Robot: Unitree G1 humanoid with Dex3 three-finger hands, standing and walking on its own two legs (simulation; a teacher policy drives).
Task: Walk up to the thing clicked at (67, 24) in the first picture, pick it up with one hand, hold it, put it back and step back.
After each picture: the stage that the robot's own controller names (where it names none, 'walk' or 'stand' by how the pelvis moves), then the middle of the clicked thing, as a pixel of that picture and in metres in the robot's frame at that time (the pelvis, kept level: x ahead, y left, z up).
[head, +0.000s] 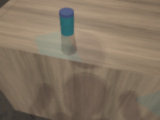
stand; (67, 22) +0.65 +0.08 +0.07
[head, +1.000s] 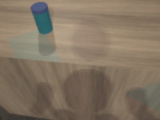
stand; (42, 18) +0.60 +0.18 +0.09
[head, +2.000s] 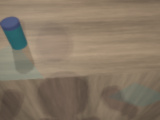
stand; (14, 34) +0.52 +0.28 +0.07
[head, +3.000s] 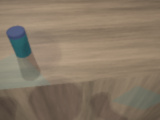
stand; (19, 42) +0.52 +0.24 +0.06
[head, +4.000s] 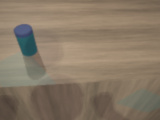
stand; (26, 40) +0.52 +0.22 +0.06
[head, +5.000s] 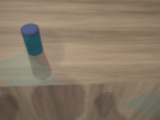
stand; (32, 40) +0.52 +0.20 +0.06
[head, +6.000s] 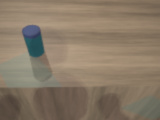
stand; (34, 41) +0.51 +0.20 +0.06
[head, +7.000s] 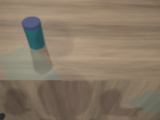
rise first; (34, 33) +0.53 +0.21 +0.07
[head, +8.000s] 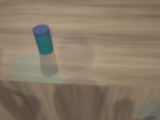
go down; (43, 40) +0.53 +0.21 +0.07
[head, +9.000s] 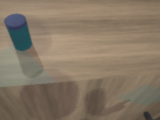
go down; (19, 33) +0.51 +0.19 +0.09
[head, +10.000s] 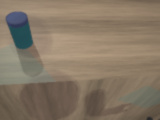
approach; (20, 31) +0.51 +0.19 +0.09
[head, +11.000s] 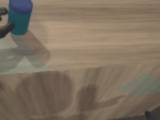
close; (19, 16) +0.53 +0.18 +0.13
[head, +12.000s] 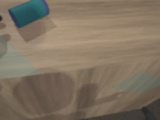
close; (29, 12) +0.57 +0.13 +0.10
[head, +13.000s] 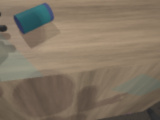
lift; (34, 18) +0.55 +0.12 +0.10
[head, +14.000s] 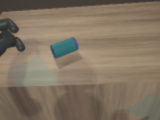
hold; (64, 47) +0.57 +0.11 +0.07
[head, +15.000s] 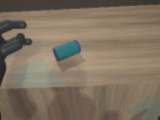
hold; (66, 50) +0.56 +0.09 +0.06
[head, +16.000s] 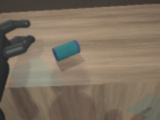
hold; (66, 50) +0.56 +0.09 +0.06
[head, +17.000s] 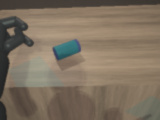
crouch; (66, 49) +0.56 +0.09 +0.06
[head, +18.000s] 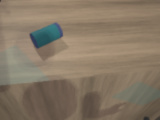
lower; (46, 35) +0.56 +0.09 +0.06
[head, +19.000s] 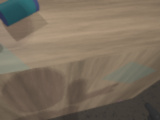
lower; (18, 8) +0.57 +0.12 +0.10
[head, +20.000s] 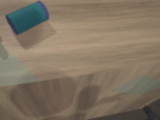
lower; (28, 17) +0.54 +0.13 +0.10
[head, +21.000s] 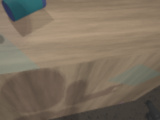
lower; (24, 4) +0.57 +0.12 +0.11
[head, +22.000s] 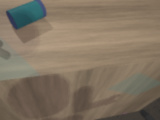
lower; (27, 14) +0.58 +0.13 +0.10
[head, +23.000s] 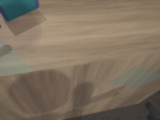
open; (18, 5) +0.59 +0.14 +0.11
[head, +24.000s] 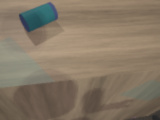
sink last; (39, 17) +0.56 +0.12 +0.10
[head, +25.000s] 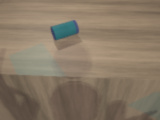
sink last; (64, 30) +0.62 +0.13 +0.07
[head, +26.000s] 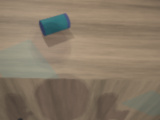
stand; (54, 24) +0.60 +0.12 +0.07
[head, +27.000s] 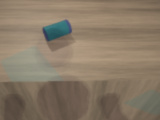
stand; (57, 30) +0.61 +0.12 +0.05
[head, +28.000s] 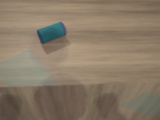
stand; (51, 32) +0.60 +0.13 +0.04
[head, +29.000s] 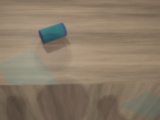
stand; (52, 33) +0.62 +0.14 +0.04
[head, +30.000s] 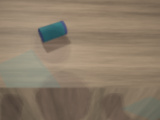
stand; (52, 31) +0.60 +0.14 +0.04
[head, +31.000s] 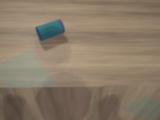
stand; (50, 30) +0.62 +0.14 +0.04
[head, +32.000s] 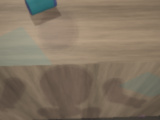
walk; (41, 3) +0.67 +0.18 +0.07
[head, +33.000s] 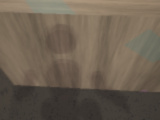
walk; out of the picture +0.95 +0.10 +0.07
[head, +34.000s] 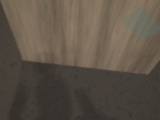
stand; out of the picture +1.26 +0.00 +0.06
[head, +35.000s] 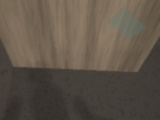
stand; out of the picture +1.28 +0.13 +0.06
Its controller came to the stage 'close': yes
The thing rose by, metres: 0.01
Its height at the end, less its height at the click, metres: -0.02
